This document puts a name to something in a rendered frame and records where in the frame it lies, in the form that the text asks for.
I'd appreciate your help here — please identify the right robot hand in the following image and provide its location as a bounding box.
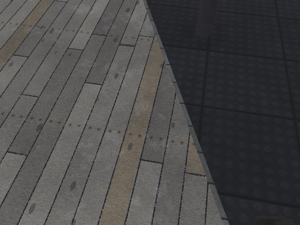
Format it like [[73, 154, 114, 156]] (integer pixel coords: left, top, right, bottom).
[[254, 215, 297, 225]]

